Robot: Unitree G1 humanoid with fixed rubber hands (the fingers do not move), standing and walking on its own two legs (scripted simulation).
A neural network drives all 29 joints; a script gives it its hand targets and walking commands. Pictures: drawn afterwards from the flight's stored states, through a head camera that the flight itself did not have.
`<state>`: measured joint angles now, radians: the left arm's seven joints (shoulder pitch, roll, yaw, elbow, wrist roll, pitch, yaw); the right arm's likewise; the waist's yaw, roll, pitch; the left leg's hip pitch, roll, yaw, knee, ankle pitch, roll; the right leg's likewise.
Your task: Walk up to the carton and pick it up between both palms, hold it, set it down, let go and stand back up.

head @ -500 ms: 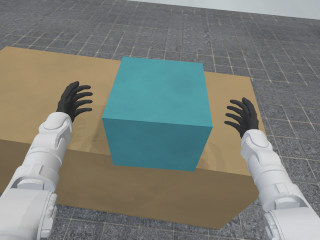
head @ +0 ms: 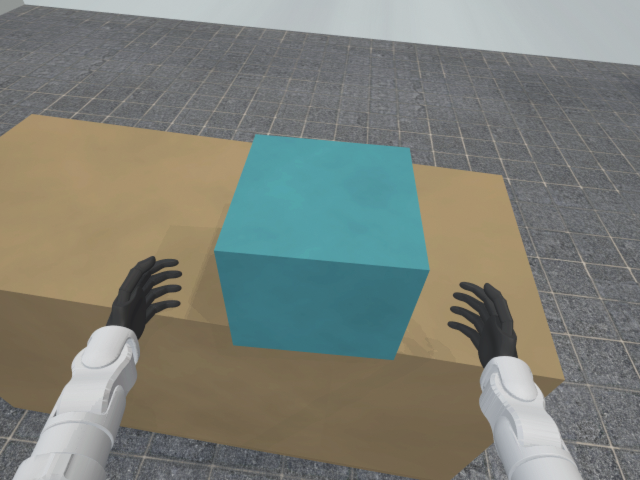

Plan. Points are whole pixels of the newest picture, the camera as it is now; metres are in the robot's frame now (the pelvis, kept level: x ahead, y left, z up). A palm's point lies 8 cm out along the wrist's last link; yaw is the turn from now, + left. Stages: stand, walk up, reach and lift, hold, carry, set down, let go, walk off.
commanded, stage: set down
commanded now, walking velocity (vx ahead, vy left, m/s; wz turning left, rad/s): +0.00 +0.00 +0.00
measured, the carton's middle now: (323, 244) +0.50 +0.01 +0.01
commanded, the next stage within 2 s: let go in 1.44 s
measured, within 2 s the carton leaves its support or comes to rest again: neither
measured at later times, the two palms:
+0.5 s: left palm (122, 401) +0.24 +0.25 -0.02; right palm (492, 418) +0.23 -0.21 -0.02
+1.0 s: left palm (131, 445) +0.20 +0.24 -0.05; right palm (496, 461) +0.19 -0.22 -0.05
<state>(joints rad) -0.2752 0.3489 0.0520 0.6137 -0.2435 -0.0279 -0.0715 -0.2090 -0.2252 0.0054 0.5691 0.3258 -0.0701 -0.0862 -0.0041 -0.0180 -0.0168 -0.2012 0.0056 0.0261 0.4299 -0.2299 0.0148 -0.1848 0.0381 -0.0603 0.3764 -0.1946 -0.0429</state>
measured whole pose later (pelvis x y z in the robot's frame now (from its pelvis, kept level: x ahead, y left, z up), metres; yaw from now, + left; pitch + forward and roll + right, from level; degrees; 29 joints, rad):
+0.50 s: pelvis +0.00 +0.00 +0.00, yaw +0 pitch -2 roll +0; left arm -0.02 0.33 -0.04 0.62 -0.27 -0.22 -0.04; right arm 0.03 -0.17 -0.01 0.55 0.22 -0.16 -0.05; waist 0.02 -0.02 0.02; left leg -0.18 0.00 0.03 0.46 -0.25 0.02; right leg -0.18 0.03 -0.05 0.44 -0.23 -0.04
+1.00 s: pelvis +0.01 -0.01 +0.00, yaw -1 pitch -4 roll +0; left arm 0.13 0.29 0.00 0.56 -0.14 -0.06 -0.04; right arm 0.16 -0.14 0.01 0.60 0.10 -0.17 -0.04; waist 0.03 -0.03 0.04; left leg -0.08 0.01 0.04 0.40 -0.24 0.00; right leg -0.10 0.04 -0.03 0.40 -0.23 -0.06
